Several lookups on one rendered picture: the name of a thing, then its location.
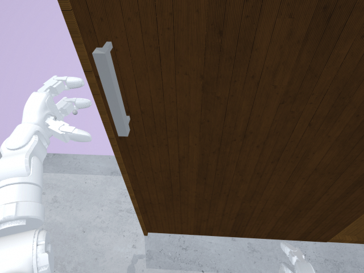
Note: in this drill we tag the wardrobe door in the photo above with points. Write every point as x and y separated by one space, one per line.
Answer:
354 229
246 116

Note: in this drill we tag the robot left forearm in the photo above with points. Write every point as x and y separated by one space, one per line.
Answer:
21 179

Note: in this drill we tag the robot left hand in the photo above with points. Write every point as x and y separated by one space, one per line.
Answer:
40 107

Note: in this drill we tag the handle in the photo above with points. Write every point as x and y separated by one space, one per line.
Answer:
106 71

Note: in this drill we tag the robot right hand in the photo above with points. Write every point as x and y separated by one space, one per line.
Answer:
297 258

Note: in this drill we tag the robot left upper arm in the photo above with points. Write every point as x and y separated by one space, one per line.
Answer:
26 252

